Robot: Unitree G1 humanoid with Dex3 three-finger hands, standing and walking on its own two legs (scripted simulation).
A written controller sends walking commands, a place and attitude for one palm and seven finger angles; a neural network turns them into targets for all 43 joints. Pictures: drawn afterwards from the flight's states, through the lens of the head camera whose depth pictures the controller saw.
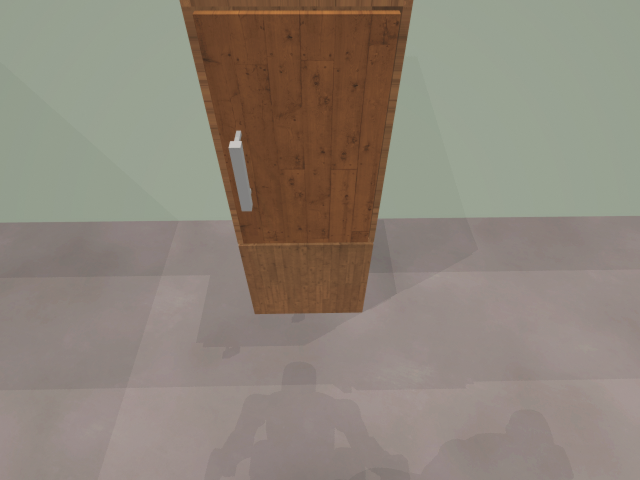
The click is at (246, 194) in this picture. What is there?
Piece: cupboard door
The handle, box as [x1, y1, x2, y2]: [229, 131, 252, 210]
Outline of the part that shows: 236,131 234,140 230,141 229,152 241,209 251,210 251,191 248,184 242,145 240,140 241,133 240,131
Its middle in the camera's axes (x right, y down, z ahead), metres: -0.18 -0.15 +0.87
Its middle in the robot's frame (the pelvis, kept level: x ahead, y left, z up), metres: +0.73 +0.22 -0.08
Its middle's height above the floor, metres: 0.71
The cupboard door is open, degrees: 0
